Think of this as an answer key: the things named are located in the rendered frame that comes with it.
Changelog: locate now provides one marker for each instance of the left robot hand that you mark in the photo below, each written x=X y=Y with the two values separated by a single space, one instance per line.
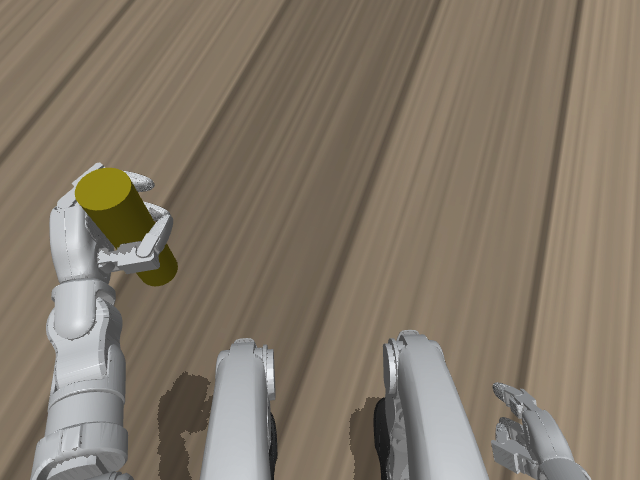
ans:
x=79 y=248

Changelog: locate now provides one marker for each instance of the left robot arm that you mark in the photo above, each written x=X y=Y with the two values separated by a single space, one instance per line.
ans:
x=84 y=436

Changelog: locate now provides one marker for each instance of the right robot hand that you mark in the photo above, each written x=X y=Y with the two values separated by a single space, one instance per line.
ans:
x=539 y=438

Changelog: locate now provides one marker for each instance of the right robot foot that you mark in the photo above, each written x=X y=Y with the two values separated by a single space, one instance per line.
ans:
x=381 y=438

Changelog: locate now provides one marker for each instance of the can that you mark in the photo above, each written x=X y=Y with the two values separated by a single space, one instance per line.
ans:
x=110 y=199

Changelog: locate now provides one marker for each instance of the right robot arm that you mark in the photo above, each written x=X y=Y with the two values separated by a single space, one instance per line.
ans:
x=561 y=469

